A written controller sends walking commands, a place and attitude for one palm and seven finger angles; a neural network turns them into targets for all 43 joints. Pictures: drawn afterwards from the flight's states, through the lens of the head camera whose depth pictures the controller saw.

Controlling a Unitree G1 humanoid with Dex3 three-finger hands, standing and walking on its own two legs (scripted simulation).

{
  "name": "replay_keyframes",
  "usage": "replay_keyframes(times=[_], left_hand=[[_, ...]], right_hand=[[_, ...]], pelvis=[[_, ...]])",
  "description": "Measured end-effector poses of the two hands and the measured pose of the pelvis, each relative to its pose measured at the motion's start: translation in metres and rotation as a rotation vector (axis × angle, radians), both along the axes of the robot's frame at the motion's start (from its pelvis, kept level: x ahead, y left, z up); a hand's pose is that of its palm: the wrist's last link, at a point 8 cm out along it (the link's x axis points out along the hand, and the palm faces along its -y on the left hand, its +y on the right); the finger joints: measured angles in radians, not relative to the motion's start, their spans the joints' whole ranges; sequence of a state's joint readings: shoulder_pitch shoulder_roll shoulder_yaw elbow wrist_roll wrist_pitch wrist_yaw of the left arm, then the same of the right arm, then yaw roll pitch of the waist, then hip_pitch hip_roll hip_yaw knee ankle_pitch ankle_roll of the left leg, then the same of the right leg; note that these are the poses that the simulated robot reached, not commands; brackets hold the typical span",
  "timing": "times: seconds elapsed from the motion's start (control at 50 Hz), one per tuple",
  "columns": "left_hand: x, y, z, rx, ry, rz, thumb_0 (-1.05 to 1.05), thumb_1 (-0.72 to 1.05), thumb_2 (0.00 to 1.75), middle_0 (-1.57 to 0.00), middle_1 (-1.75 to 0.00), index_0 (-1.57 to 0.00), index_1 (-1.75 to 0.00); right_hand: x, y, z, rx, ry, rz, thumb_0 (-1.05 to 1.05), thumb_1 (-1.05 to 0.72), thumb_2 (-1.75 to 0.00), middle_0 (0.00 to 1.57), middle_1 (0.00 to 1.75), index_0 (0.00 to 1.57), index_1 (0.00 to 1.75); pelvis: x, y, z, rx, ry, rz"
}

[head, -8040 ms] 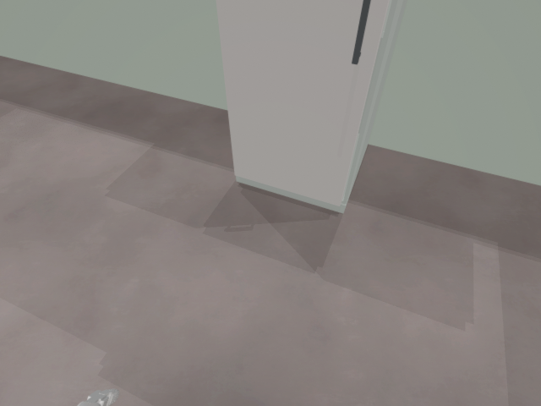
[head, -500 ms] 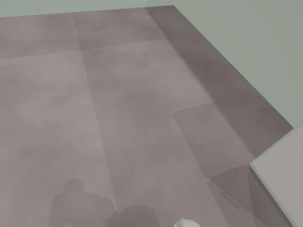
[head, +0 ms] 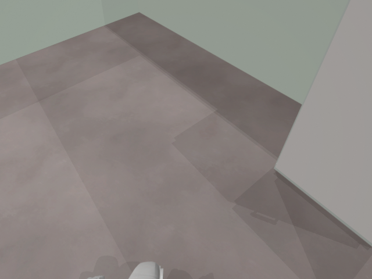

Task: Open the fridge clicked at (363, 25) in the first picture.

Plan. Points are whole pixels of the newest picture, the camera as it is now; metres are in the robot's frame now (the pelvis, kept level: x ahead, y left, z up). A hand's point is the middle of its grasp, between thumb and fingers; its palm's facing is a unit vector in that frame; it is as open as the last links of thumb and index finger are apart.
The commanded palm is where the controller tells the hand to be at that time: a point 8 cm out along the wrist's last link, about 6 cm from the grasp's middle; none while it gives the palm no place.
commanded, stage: turn to face it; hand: right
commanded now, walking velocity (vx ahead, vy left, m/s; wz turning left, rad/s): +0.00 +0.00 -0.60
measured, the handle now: out of the picture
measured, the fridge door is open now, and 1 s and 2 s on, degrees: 0 0 0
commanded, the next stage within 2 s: take the last steps up to it in 1.24 s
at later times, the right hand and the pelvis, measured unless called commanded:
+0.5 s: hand out of the picture +0.08 -0.14 -0.13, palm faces +0.26 +0.92 -0.30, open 7.4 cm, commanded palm none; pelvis +0.00 +0.08 +0.00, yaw -18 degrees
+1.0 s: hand out of the picture -0.16 -0.16 -0.19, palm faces +0.62 +0.74 -0.27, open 7.4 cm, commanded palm none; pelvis -0.03 +0.03 -0.01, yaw -36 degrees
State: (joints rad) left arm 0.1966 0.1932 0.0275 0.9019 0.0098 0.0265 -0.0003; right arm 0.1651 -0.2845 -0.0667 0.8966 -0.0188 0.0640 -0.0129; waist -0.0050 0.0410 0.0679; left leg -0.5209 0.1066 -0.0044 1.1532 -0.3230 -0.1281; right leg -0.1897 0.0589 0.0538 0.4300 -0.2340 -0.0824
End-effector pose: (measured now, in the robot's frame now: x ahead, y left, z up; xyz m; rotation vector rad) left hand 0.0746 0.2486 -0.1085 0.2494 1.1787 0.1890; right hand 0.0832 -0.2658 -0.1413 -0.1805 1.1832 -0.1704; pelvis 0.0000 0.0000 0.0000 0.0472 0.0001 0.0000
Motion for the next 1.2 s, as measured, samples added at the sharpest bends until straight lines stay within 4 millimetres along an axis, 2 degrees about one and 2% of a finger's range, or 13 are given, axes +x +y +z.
replay_keyframes(times=[0.16, 0.26, 0.34, 0.4, 0.48, 0.6, 0.68, 0.74, 0.86, 0.92, 0.98, 1.06, 1.2], left_hand=[[-0.034, 0.008, -0.016, -0.034, 0.113, 0.005, 0.01, 0.9, 0.9, -0.21, -0.3, -0.2, -0.3], [-0.049, 0.03, -0.026, -0.044, 0.186, -0.009, 0.01, 0.9, 0.9, -0.21, -0.3, -0.2, -0.3], [-0.046, 0.056, -0.04, -0.058, 0.216, -0.038, 0.01, 0.9, 0.9, -0.21, -0.3, -0.2, -0.3], [-0.032, 0.074, -0.05, -0.064, 0.207, -0.067, 0.01, 0.9, 0.9, -0.21, -0.3, -0.2, -0.3], [-0.005, 0.089, -0.048, -0.066, 0.181, -0.135, 0.01, 0.9, 0.9, -0.2, -0.3, -0.2, -0.3], [0.035, 0.091, -0.042, -0.052, 0.168, -0.257, 0.01, 0.91, 0.9, -0.2, -0.3, -0.2, -0.3], [0.064, 0.076, -0.038, -0.033, 0.158, -0.347, 0.01, 0.91, 0.9, -0.2, -0.3, -0.2, -0.3], [0.089, 0.053, -0.034, -0.021, 0.13, -0.421, 0.01, 0.91, 0.9, -0.2, -0.3, -0.19, -0.3], [0.135, -0.02, -0.025, -0.004, 0.012, -0.591, 0.01, 0.91, 0.9, -0.2, -0.3, -0.19, -0.3], [0.145, -0.056, -0.019, -0.008, -0.051, -0.659, 0.01, 0.91, 0.9, -0.2, -0.3, -0.2, -0.3], [0.144, -0.08, -0.008, -0.014, -0.075, -0.698, 0.01, 0.9, 0.9, -0.2, -0.3, -0.2, -0.3], [0.136, -0.098, -0.002, -0.026, -0.068, -0.723, 0.01, 0.9, 0.9, -0.2, -0.3, -0.2, -0.3], [0.113, -0.095, -0.013, -0.053, 0.005, -0.719, 0.01, 0.9, 0.9, -0.21, -0.3, -0.2, -0.3]], right_hand=[[0.027, 0.014, 0.015, -0.019, -0.093, -0.034, 0.0, -0.91, -0.9, 0.19, 0.3, 0.2, 0.3], [0.039, 0.035, 0.026, -0.036, -0.151, -0.054, 0.01, -0.91, -0.9, 0.19, 0.3, 0.2, 0.3], [0.037, 0.055, 0.034, -0.061, -0.196, -0.082, 0.01, -0.9, -0.9, 0.2, 0.3, 0.2, 0.3], [0.021, 0.069, 0.036, -0.091, -0.199, -0.105, 0.0, -0.9, -0.9, 0.2, 0.3, 0.2, 0.3], [-0.017, 0.082, 0.042, -0.098, -0.148, -0.177, 0.0, -0.9, -0.89, 0.2, 0.3, 0.21, 0.3], [-0.077, 0.096, 0.036, -0.082, -0.075, -0.313, 0.0, -0.9, -0.89, 0.2, 0.3, 0.21, 0.3], [-0.123, 0.103, 0.026, -0.058, -0.005, -0.405, 0.0, -0.9, -0.89, 0.2, 0.3, 0.21, 0.3], [-0.162, 0.105, 0.017, -0.035, 0.062, -0.472, 0.0, -0.9, -0.89, 0.2, 0.3, 0.21, 0.3], [-0.238, 0.097, -0.009, 0.015, 0.171, -0.608, 0.0, -0.9, -0.89, 0.2, 0.3, 0.21, 0.3], [-0.266, 0.087, -0.021, 0.032, 0.215, -0.667, 0.01, -0.9, -0.89, 0.2, 0.3, 0.2, 0.3], [-0.274, 0.079, -0.017, 0.038, 0.223, -0.698, 0.01, -0.91, -0.9, 0.2, 0.3, 0.2, 0.3], [-0.265, 0.066, -0.008, 0.034, 0.155, -0.715, 0.01, -0.91, -0.9, 0.19, 0.3, 0.2, 0.3], [-0.23, 0.053, 0.001, 0.006, 0.047, -0.715, 0.0, -0.91, -0.9, 0.19, 0.3, 0.2, 0.3]], pelvis=[[0.003, 0.014, -0.001, -0.021, 0.01, -0.095], [0.003, 0.034, -0.003, -0.03, 0.018, -0.159], [0.004, 0.056, -0.009, -0.047, 0.023, -0.207], [0.002, 0.07, -0.013, -0.056, 0.011, -0.24], [0.001, 0.081, -0.006, -0.076, -0.006, -0.305], [-0.001, 0.088, -0.002, -0.09, -0.008, -0.397], [-0.004, 0.086, -0.003, -0.089, 0.0, -0.451], [-0.009, 0.08, -0.004, -0.081, 0.01, -0.489], [-0.023, 0.055, -0.016, -0.049, 0.027, -0.568], [-0.028, 0.043, -0.021, -0.044, 0.026, -0.597], [-0.029, 0.035, -0.014, -0.025, 0.015, -0.62], [-0.031, 0.029, -0.005, -0.011, 0.003, -0.653], [-0.026, 0.028, -0.002, -0.027, -0.002, -0.696]])
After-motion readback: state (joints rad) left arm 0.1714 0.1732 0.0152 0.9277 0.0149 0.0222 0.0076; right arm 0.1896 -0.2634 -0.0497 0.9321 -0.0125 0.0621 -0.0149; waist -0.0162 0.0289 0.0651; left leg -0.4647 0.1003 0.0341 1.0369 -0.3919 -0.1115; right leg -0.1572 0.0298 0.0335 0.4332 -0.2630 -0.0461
